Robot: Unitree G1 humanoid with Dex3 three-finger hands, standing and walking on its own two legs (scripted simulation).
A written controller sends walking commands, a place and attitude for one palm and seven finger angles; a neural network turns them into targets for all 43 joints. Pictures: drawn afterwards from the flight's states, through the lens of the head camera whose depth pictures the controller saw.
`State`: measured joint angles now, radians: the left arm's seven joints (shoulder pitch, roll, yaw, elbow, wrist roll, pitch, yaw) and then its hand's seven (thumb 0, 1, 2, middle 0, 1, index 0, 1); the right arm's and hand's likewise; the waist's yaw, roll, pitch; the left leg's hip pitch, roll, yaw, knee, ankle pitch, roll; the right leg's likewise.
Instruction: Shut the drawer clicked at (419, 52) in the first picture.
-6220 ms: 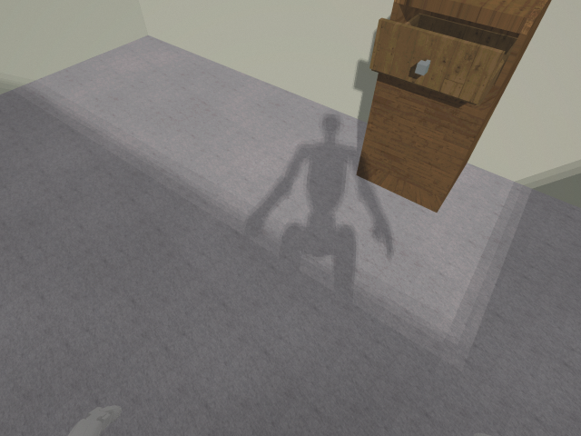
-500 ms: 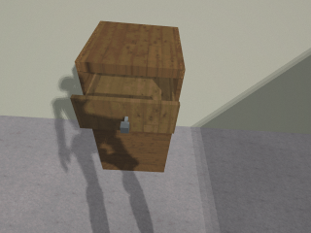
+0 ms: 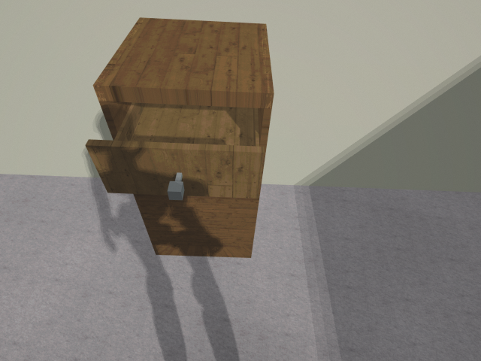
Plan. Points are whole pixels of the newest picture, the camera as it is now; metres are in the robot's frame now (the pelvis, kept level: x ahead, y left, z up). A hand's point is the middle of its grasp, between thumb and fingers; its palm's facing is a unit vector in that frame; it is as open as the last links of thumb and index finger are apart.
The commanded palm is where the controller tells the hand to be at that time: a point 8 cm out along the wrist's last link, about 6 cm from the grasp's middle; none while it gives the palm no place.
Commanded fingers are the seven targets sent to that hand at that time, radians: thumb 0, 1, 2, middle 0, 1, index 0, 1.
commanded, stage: look again from close up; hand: left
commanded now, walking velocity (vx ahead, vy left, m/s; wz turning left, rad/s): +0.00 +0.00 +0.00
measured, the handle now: (177, 185) +0.49 +0.17 -0.04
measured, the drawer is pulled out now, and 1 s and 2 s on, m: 0.16 0.16 0.16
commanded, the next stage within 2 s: shuffle to correct the standing spot in 0.22 s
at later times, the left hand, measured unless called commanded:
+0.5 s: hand out of the picture -0.04 +0.19 -0.17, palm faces -0.01 -0.99 -0.13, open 7.4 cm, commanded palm none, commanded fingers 0.00 0.90 0.90 -0.20 -0.30 -0.20 -0.30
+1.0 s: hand out of the picture +0.09 +0.16 -0.17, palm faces +0.07 -0.98 -0.18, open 7.2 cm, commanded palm none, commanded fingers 0.00 0.90 0.90 -0.20 -0.30 -0.20 -0.30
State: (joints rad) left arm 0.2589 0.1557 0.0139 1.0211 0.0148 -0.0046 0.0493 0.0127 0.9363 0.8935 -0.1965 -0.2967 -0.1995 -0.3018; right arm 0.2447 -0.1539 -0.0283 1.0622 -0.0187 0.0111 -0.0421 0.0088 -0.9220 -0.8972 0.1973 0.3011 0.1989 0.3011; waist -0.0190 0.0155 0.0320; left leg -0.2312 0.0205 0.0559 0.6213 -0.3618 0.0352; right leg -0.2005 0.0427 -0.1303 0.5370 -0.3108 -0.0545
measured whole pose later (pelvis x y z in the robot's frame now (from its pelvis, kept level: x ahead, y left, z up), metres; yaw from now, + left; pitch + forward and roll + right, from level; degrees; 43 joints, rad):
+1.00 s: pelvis +0.04 -0.02 +0.00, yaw +2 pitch -2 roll -3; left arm 0.25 0.14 0.04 1.02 0.02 -0.02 0.03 0.01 0.94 0.89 -0.19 -0.30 -0.20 -0.30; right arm 0.39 -0.16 -0.04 1.17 -0.03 0.02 -0.03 0.01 -0.91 -0.90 0.20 0.30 0.20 0.30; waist -0.03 0.04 0.03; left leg -0.32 0.05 0.06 0.90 -0.51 0.04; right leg -0.24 -0.04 -0.14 0.51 -0.24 0.01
